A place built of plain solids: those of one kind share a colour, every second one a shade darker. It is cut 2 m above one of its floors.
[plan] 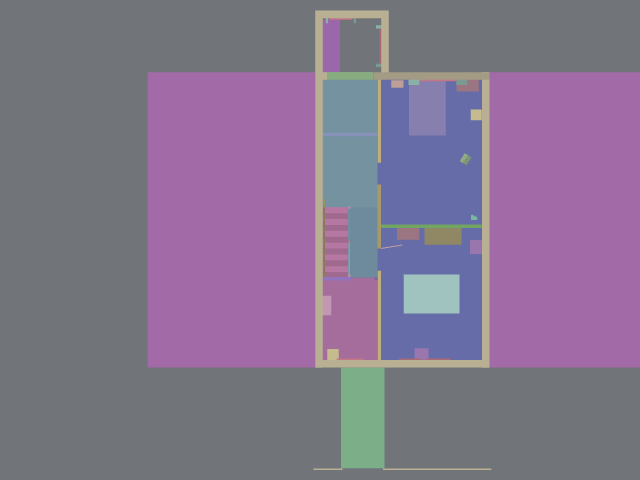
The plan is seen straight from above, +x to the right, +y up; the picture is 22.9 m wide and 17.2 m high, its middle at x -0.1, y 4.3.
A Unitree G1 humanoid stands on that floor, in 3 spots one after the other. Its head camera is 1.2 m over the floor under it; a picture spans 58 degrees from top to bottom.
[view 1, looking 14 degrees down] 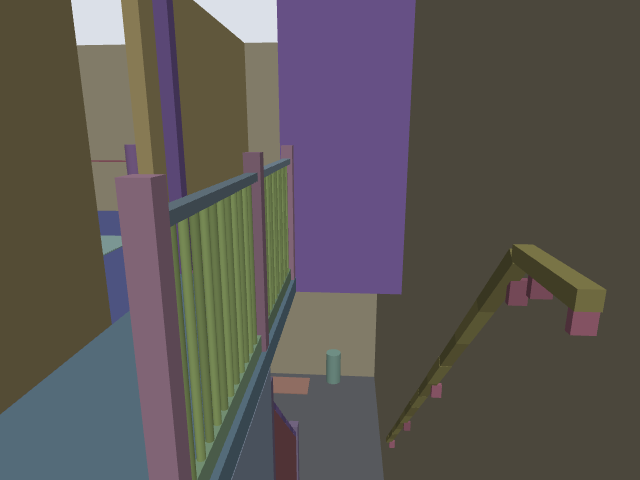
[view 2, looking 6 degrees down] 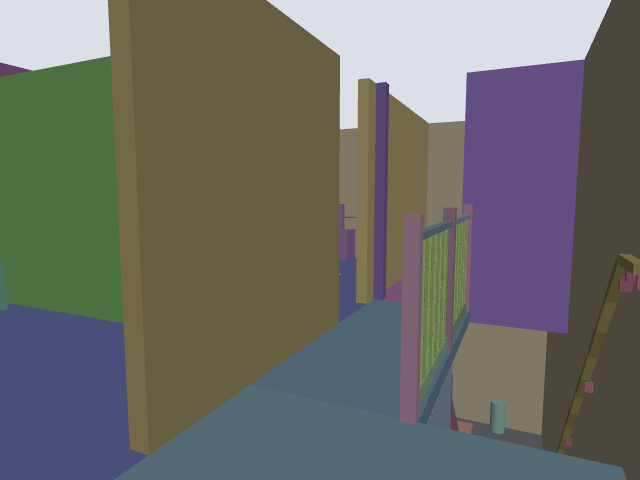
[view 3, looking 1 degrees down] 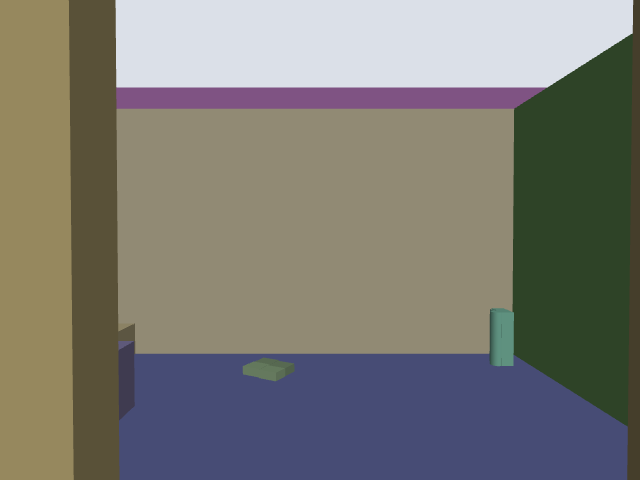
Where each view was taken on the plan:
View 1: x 0.45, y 6.47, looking -86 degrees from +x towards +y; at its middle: box_wall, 3.61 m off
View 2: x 0.45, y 7.67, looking -65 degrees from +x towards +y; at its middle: landing_wall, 3.60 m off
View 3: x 1.43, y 6.76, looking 0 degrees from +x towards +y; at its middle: wall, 4.27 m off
